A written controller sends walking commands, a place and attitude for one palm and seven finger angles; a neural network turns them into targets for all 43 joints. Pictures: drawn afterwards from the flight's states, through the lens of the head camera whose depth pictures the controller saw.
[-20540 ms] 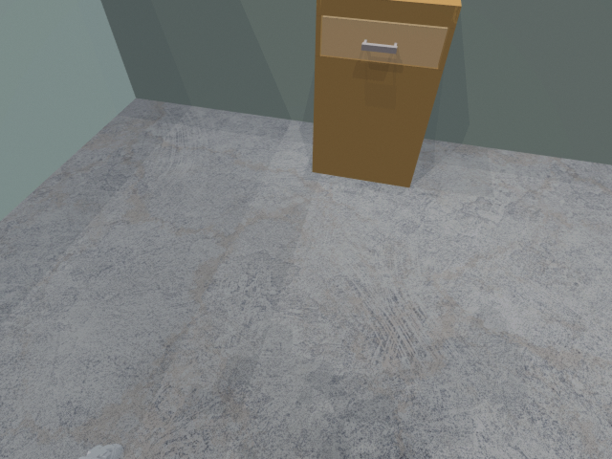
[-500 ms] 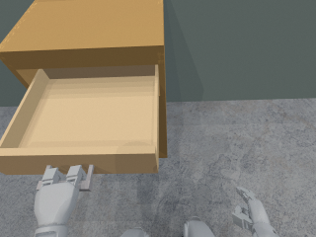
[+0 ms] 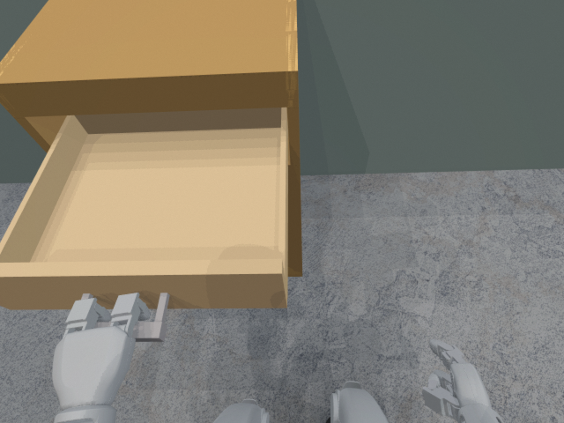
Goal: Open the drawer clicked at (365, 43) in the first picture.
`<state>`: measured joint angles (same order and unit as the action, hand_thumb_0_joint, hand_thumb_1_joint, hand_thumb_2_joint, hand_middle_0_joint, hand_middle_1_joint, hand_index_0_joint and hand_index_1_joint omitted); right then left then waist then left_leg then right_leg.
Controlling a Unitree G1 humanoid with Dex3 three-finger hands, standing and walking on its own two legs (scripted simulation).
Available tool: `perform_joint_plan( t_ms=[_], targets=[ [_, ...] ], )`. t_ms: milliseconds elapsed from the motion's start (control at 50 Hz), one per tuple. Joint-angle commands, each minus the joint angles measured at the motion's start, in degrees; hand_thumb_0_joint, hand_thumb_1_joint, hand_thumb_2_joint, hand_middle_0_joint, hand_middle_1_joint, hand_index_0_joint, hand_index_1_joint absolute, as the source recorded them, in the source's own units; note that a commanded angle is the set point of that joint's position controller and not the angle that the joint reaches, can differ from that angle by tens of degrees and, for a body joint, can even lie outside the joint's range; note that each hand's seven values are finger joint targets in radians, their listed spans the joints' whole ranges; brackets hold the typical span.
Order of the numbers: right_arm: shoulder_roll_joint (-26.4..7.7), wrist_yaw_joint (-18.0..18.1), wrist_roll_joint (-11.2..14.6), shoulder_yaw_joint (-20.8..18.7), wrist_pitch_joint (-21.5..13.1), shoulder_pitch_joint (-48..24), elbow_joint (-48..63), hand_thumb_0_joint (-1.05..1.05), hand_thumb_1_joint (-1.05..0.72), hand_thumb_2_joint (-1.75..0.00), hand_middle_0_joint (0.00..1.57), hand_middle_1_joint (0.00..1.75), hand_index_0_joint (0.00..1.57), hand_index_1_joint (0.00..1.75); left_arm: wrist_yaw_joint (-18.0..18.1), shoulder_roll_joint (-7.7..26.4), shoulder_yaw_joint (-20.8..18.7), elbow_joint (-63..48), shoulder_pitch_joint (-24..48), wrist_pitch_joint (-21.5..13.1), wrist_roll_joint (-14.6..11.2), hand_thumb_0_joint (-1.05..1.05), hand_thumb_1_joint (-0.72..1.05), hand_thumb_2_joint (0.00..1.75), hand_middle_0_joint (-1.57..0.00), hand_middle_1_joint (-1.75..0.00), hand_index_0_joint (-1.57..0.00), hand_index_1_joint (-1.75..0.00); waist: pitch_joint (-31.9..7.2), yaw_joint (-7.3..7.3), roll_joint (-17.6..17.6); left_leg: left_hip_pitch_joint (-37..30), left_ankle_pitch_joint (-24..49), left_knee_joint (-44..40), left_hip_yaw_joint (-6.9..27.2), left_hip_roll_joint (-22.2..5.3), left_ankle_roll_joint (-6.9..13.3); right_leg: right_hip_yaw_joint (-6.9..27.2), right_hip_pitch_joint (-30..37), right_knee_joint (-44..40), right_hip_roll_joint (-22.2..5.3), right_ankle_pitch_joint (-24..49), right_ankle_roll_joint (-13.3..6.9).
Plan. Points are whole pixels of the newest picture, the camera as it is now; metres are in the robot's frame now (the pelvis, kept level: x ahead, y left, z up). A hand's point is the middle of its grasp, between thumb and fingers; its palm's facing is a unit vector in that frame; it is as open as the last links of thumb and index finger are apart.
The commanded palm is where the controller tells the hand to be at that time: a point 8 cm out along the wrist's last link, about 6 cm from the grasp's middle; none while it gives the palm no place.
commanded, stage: open the thumb to release the handle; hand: left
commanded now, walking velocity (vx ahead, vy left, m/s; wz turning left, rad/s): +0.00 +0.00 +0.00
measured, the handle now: (120, 316) +0.25 +0.25 +0.00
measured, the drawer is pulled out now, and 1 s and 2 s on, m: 0.30 0.30 0.30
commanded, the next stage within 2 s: lift the hand off the handle in 0.38 s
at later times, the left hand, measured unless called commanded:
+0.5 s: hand (121, 357) +0.20 +0.25 -0.03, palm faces -0.01 -0.03 -1.00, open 13.3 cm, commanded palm +0.18 +0.24 +0.03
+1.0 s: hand (121, 353) +0.21 +0.24 -0.02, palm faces -0.03 -0.03 -1.00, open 13.5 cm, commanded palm +0.20 +0.24 +0.04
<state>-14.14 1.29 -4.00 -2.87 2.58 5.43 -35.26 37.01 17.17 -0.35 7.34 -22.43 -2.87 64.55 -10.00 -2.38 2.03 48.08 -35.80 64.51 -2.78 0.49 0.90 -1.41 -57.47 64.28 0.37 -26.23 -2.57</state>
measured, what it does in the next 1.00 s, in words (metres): stands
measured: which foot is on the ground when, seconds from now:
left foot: down 0.00-1.00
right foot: down 0.00-1.00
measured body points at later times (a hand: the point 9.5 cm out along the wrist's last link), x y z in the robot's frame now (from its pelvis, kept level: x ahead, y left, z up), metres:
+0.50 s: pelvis -0.01 -0.01 +0.01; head +0.07 -0.03 +0.45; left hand +0.20 +0.24 +0.03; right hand +0.19 -0.24 -0.11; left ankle -0.05 +0.11 -0.65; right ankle +0.04 -0.09 -0.65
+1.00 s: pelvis -0.02 -0.01 +0.02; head +0.05 -0.04 +0.46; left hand +0.20 +0.24 +0.04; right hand +0.18 -0.24 -0.11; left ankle -0.05 +0.11 -0.65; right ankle +0.04 -0.09 -0.65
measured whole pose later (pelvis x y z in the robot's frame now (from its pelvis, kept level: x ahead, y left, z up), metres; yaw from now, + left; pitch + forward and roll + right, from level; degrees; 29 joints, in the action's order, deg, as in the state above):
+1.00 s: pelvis -0.02 -0.01 +0.02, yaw +1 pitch +16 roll +2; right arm -13.5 4.4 -2.6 -1.8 0.6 5.8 -37.4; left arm 31.8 17.6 2.4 15.6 -12.0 -0.5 62.5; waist -8.1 -2.7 2.7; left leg 43.9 -31.5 59.5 -1.3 1.1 0.3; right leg -2.6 -52.4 59.1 -0.3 -22.7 -3.2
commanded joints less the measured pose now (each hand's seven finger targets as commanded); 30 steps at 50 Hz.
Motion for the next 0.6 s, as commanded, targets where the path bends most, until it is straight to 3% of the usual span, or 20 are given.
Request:
perform_joint_plan(
  t_ms=[0, 40, 60, 140, 180, 260, 320, 400, 440, 460, 480, 580],
  targets=[
    [-6.47, 0.90, 0.52, -1.79, -2.71, -3.18, 7.81, 0.00, -0.90, -0.90, 0.20, 0.30, 0.20, 0.30, 1.49, 7.02, -2.22, -8.46, 2.32, 3.21, -1.28, 0.00, 0.41, 0.69, -0.36, -1.30, -0.36, -1.30, -16.04, 0.98, -2.62, -7.13, 24.42, -9.00, 3.20, 1.42, -0.36, 1.49, 18.70, -9.55, 0.47, 19.81, -0.11],
    [-6.68, 1.62, 0.76, -1.27, -2.72, -3.71, 7.86, 0.00, -0.90, -0.90, 0.20, 0.30, 0.20, 0.30, 0.18, 7.76, -2.11, -8.08, 4.87, 3.90, -1.93, 0.00, 0.27, 0.63, -0.35, -1.28, -0.35, -1.28, -15.09, 1.53, -5.11, -6.41, 22.39, -9.75, 3.32, 1.31, 0.11, 1.79, 19.45, -10.84, 0.32, 18.94, 0.00],
    [-6.50, 1.89, 0.74, -1.00, -2.86, -3.68, 7.55, 0.00, -0.90, -0.90, 0.20, 0.30, 0.20, 0.30, -0.33, 8.24, -2.46, -6.58, 3.89, 3.95, -1.80, 0.00, 0.20, 0.60, -0.35, -1.27, -0.35, -1.27, -14.76, 0.77, -5.25, -5.71, 21.71, -10.20, 2.99, 1.59, 0.15, 1.91, 20.66, -11.00, 0.21, 18.72, 0.13],
    [-6.31, 2.29, 0.90, -0.44, -3.10, -3.93, 7.18, 0.00, -0.90, -0.90, 0.20, 0.30, 0.20, 0.30, -1.55, 9.96, -3.44, -5.94, 6.09, 3.02, -1.31, 0.00, -0.08, 0.48, -0.33, -1.24, -0.33, -1.24, -13.83, 0.22, -2.72, -6.02, 20.03, -11.09, 2.88, 1.67, 0.13, 2.40, 20.45, -11.83, 0.27, 16.33, -0.24],
    [-5.96, 2.07, 0.85, -0.61, -3.20, -3.63, 7.33, 0.00, -0.90, -0.90, 0.20, 0.30, 0.20, 0.30, -1.60, 8.94, -2.51, -5.85, 5.19, 2.17, -0.89, 0.00, -0.22, 0.42, -0.32, -1.23, -0.32, -1.23, -12.78, -0.04, -1.29, -6.31, 19.66, -11.44, 2.77, 1.73, -0.10, 2.03, 19.59, -11.86, 0.28, 15.11, -0.29],
    [-5.80, 2.00, 0.51, -0.67, -3.14, -3.83, 7.30, 0.00, -0.90, -0.90, 0.20, 0.30, 0.20, 0.30, -0.62, 9.23, -3.72, -4.84, 5.78, 1.23, -0.91, 0.00, -0.50, 0.30, -0.30, -1.20, -0.30, -1.20, -13.11, 0.01, -3.10, -4.94, 19.06, -10.50, 2.56, 1.95, 0.25, 2.76, 19.98, -11.70, 0.20, 15.43, -0.16],
    [-5.84, 1.76, 0.54, -1.05, -3.32, -3.77, 7.24, 0.00, -0.90, -0.90, 0.20, 0.30, 0.20, 0.30, -0.03, 8.64, -3.20, -5.11, 6.90, 0.96, -0.74, 0.00, -0.50, 0.30, -0.30, -1.20, -0.30, -1.20, -12.72, 0.31, -1.88, -4.89, 18.82, -10.42, 2.68, 1.98, 0.05, 2.69, 19.25, -11.54, 0.18, 15.00, -0.30],
    [-6.01, 2.04, 0.65, -1.19, -3.36, -3.95, 6.83, 0.00, -0.90, -0.90, 0.20, 0.30, 0.20, 0.30, 0.16, 8.80, -3.17, -3.66, 9.35, 1.45, -0.87, 0.00, -0.50, 0.30, -0.30, -1.20, -0.30, -1.20, -12.54, 0.93, -3.62, -3.71, 16.79, -10.13, 2.57, 2.07, 0.31, 3.02, 19.09, -12.26, -0.02, 12.94, 0.04],
    [-6.24, 2.23, 0.75, -1.02, -3.30, -4.13, 6.81, 0.00, -0.90, -0.90, 0.20, 0.30, 0.20, 0.30, 0.03, 9.95, -4.07, -3.96, 10.11, 1.88, -1.14, 0.00, -0.50, 0.30, -0.30, -1.20, -0.30, -1.20, -13.66, 0.67, -2.61, -4.08, 16.92, -10.33, 2.61, 2.02, 0.33, 3.09, 19.47, -12.14, 0.02, 12.86, -0.15],
    [-5.94, 2.13, 0.78, -1.16, -3.40, -3.92, 7.52, 0.00, -0.90, -0.90, 0.20, 0.30, 0.20, 0.30, -0.14, 8.09, -1.91, -6.08, 8.70, 2.11, -1.14, 0.00, -0.50, 0.30, -0.30, -1.20, -0.30, -1.20, -14.94, 0.27, -0.73, -5.60, 17.68, -11.02, 2.46, 2.20, 0.21, 2.89, 20.51, -12.40, -0.02, 13.20, -0.21],
    [-5.98, 2.15, 0.82, -1.31, -3.52, -3.67, 7.18, 0.00, -0.90, -0.90, 0.20, 0.30, 0.20, 0.30, -0.31, 8.09, -1.30, -6.16, 10.29, 2.36, -1.20, 0.00, -0.50, 0.30, -0.30, -1.20, -0.30, -1.20, -14.81, 1.08, -1.59, -6.47, 18.04, -11.05, 2.57, 2.01, 0.22, 2.64, 19.92, -12.66, 0.05, 13.58, -0.15],
    [-6.17, 2.70, 0.85, -1.00, -3.75, -3.78, 6.31, 0.00, -0.90, -0.90, 0.20, 0.30, 0.20, 0.30, -1.03, 8.77, -1.56, -3.48, 13.30, 2.76, -0.93, 0.00, -0.50, 0.30, -0.30, -1.20, -0.30, -1.20, -12.67, 1.46, -3.45, -5.01, 16.50, -11.32, 2.57, 1.96, 0.40, 2.94, 19.69, -13.45, -0.16, 12.36, 0.09]
  ],
)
